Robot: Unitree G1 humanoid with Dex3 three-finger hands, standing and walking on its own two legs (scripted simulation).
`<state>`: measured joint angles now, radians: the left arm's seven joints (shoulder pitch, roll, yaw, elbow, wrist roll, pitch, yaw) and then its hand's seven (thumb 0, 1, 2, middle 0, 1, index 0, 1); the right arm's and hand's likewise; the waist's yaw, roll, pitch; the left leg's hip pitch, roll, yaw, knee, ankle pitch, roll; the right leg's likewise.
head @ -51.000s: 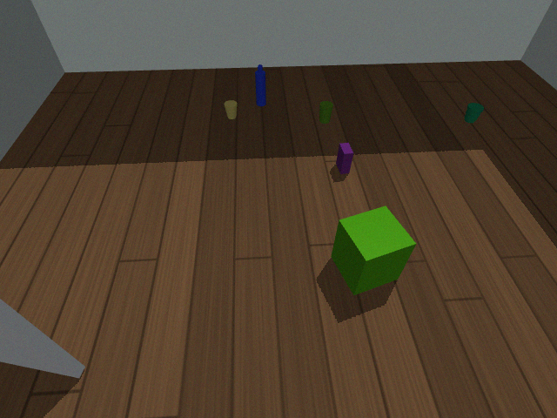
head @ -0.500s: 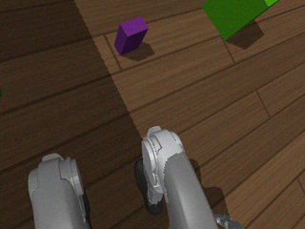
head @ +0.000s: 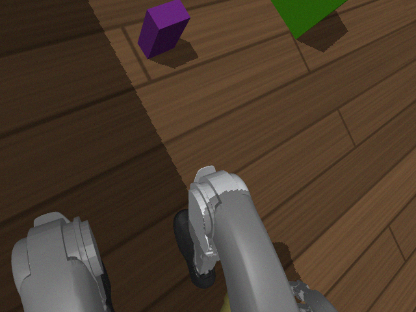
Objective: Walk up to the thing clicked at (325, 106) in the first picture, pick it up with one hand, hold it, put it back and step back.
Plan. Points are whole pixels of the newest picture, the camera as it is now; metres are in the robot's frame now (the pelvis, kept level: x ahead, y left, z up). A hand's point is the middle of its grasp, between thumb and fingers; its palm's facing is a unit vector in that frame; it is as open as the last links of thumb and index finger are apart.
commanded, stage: rest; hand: left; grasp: from above
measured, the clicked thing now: out of the picture +0.51 +0.32 -0.24
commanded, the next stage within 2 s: open in 0.64 s
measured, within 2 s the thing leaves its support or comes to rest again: rests again in 0.32 s
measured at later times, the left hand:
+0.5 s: hand out of the picture +0.50 +0.34 -0.22, palm faces -0.45 -0.08 -0.89, open 10.7 cm
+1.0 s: hand out of the picture +0.50 +0.34 -0.22, palm faces -0.45 -0.07 -0.89, open 11.2 cm
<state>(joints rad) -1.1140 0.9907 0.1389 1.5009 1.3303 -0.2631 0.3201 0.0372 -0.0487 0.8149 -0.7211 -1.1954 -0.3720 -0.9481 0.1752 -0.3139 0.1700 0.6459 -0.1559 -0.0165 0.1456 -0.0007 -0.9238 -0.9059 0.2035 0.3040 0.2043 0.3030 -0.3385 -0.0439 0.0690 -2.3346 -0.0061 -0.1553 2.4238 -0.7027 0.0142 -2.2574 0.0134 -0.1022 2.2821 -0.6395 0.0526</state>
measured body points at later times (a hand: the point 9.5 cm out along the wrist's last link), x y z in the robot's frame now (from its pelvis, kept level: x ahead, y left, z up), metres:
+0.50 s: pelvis +0.00 +0.00 -0.01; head +0.29 +0.11 +0.31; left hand +0.52 +0.34 -0.17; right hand +0.03 -0.27 -0.07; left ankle +0.07 +0.12 -0.30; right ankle +0.11 -0.13 -0.30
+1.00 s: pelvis -0.01 +0.00 -0.02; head +0.28 +0.11 +0.31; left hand +0.52 +0.34 -0.17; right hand +0.02 -0.26 -0.07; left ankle +0.07 +0.12 -0.30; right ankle +0.11 -0.13 -0.30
